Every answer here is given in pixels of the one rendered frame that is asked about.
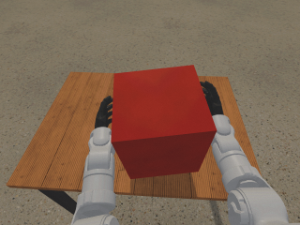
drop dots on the right robot upper arm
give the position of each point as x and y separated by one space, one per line
256 206

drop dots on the left robot hand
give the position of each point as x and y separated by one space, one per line
102 120

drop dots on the left robot upper arm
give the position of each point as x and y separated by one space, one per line
105 219

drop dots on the right robot forearm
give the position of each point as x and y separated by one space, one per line
233 163

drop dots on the right robot hand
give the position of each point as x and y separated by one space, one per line
212 98

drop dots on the table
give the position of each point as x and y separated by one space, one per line
54 160

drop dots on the left robot forearm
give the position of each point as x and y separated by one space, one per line
97 197

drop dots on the carton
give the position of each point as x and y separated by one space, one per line
161 122

